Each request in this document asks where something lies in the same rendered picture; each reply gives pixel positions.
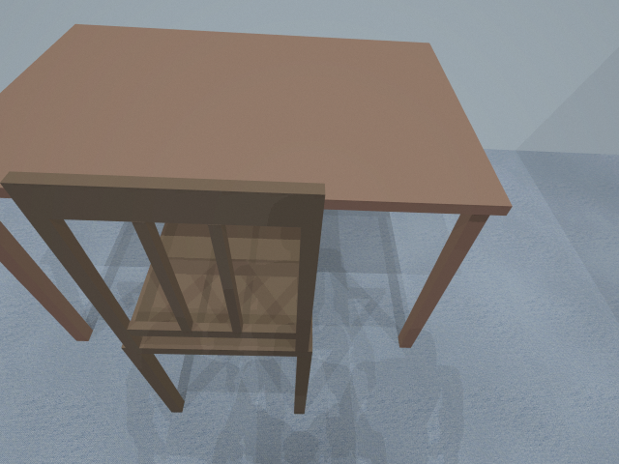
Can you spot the table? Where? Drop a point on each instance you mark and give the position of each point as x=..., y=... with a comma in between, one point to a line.
x=377, y=122

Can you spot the chair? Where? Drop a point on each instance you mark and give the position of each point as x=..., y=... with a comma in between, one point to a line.
x=233, y=272

